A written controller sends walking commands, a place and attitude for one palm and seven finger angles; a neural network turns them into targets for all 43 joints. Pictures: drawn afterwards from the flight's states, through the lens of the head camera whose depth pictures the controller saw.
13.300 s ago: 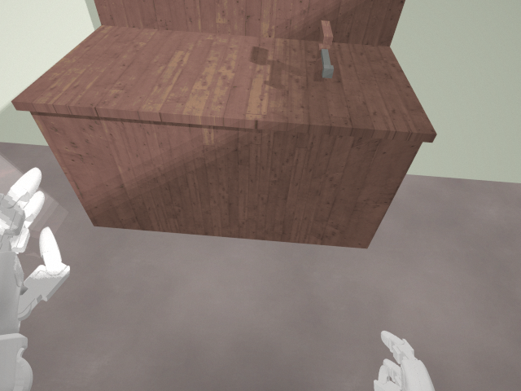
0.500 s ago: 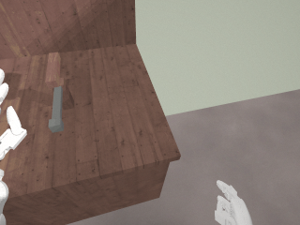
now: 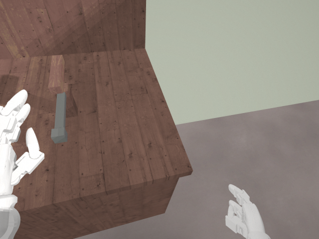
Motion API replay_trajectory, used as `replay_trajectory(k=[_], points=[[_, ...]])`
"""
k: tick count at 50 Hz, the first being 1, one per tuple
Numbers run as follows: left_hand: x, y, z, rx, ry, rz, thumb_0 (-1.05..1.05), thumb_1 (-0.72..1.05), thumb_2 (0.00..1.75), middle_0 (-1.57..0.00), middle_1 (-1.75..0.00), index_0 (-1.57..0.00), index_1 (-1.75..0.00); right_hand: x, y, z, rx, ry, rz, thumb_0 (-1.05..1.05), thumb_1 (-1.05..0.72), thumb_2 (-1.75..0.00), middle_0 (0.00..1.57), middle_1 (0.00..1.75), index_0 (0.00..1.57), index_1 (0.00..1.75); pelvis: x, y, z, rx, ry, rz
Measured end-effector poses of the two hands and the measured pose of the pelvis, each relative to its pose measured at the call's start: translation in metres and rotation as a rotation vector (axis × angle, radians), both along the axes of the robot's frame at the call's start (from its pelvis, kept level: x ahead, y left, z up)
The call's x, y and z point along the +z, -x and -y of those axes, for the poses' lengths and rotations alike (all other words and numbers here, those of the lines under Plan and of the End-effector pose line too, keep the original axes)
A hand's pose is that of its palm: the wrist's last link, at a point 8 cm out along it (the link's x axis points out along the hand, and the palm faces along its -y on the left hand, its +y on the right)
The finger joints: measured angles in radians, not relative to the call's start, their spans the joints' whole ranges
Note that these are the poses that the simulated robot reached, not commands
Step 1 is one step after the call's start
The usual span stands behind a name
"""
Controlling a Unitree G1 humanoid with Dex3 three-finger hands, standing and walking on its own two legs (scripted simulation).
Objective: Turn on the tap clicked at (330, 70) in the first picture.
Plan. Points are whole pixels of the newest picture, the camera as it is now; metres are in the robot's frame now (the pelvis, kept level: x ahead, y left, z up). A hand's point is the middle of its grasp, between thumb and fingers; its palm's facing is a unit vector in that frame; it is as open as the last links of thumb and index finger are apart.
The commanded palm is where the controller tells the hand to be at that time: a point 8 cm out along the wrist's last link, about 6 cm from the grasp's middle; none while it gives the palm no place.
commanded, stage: come to a stop and stand still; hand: left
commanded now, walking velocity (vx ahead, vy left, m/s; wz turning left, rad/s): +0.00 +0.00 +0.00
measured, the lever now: (59, 135) +0.32 +0.28 +0.06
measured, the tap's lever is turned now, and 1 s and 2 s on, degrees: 0 0 0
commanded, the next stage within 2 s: look again from close up in 0.04 s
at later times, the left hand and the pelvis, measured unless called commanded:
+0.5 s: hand (34, 160) +0.21 +0.25 +0.15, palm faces +0.39 -0.86 -0.34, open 7.4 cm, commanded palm +0.15 +0.28 +0.17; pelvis -0.01 +0.00 +0.00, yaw +0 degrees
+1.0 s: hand (31, 179) +0.18 +0.24 +0.15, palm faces +0.57 -0.77 -0.29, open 7.4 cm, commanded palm +0.14 +0.26 +0.16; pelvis -0.02 -0.06 -0.02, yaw +5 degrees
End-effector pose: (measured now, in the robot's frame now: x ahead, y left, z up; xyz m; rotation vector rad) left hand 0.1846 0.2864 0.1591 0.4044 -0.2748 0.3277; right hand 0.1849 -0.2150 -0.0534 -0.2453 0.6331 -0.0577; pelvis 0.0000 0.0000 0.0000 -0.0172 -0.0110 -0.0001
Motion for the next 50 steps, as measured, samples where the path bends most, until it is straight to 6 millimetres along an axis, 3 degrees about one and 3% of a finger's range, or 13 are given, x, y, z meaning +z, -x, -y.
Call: replay_trajectory(k=[12, 25, 29, 31, 33, 38, 41, 46, 50], points=[[0.014, 0.009, -0.006, 0.029, -0.040, 0.023, 0.01, 0.89, 0.90, -0.21, -0.31, -0.20, -0.30, -0.010, 0.011, 0.000, -0.003, 0.007, -0.071, 0.01, -0.90, -0.90, 0.20, 0.30, 0.20, 0.30, 0.000, 0.000, -0.001, 0.007, 0.004, 0.002], [0.000, 0.012, -0.005, 0.036, 0.005, -0.025, 0.01, 0.89, 0.90, -0.21, -0.31, -0.20, -0.30, -0.008, 0.020, 0.005, -0.030, 0.010, -0.063, 0.01, -0.90, -0.90, 0.20, 0.30, 0.20, 0.30, 0.001, 0.006, 0.000, 0.004, 0.003, 0.014], [0.034, -0.003, -0.023, 0.051, -0.172, 0.055, 0.01, 0.89, 0.90, -0.22, -0.31, -0.21, -0.30, -0.016, 0.023, 0.001, 0.073, 0.048, -0.085, 0.01, -0.90, -0.90, 0.20, 0.30, 0.20, 0.30, -0.004, 0.012, 0.007, 0.034, -0.010, 0.011], [0.043, -0.008, -0.034, 0.086, -0.088, 0.059, 0.01, 0.89, 0.90, -0.22, -0.31, -0.21, -0.30, -0.022, 0.024, 0.003, 0.079, 0.022, -0.097, 0.01, -0.90, -0.90, 0.20, 0.30, 0.20, 0.30, -0.004, 0.012, 0.009, 0.028, -0.011, 0.006], [0.039, -0.008, -0.038, 0.098, 0.026, 0.013, 0.01, 0.89, 0.90, -0.21, -0.31, -0.21, -0.30, -0.025, 0.024, 0.008, 0.059, -0.010, -0.084, 0.01, -0.90, -0.90, 0.20, 0.30, 0.20, 0.30, -0.004, 0.012, 0.010, 0.021, -0.010, 0.007], [-0.007, 0.011, -0.008, 0.066, 0.081, -0.230, 0.01, 0.90, 0.90, -0.21, -0.30, -0.20, -0.30, -0.024, 0.021, 0.024, 0.033, -0.043, -0.025, 0.01, -0.90, -0.90, 0.20, 0.30, 0.20, 0.30, -0.007, 0.015, 0.018, 0.018, -0.022, 0.008], [-0.028, 0.031, 0.015, 0.050, 0.093, -0.250, 0.01, 0.90, 0.90, -0.21, -0.31, -0.20, -0.30, -0.022, 0.018, 0.035, 0.043, -0.014, -0.007, 0.01, -0.90, -0.90, 0.20, 0.30, 0.20, 0.30, -0.010, 0.020, 0.028, 0.025, -0.029, 0.004], [-0.015, 0.055, 0.022, 0.150, 0.051, -0.033, 0.02, 0.89, 0.90, -0.22, -0.31, -0.21, -0.30, -0.026, 0.014, 0.049, 0.085, 0.032, -0.016, 0.01, -0.90, -0.90, 0.20, 0.30, 0.20, 0.30, -0.018, 0.024, 0.047, 0.059, -0.020, 0.000], [0.002, 0.055, 0.018, 0.232, 0.030, 0.049, 0.01, 0.89, 0.90, -0.22, -0.31, -0.21, -0.30, -0.038, 0.009, 0.053, 0.109, 0.024, -0.032, 0.01, -0.90, -0.90, 0.20, 0.30, 0.20, 0.30, -0.022, 0.023, 0.057, 0.091, -0.008, 0.001]])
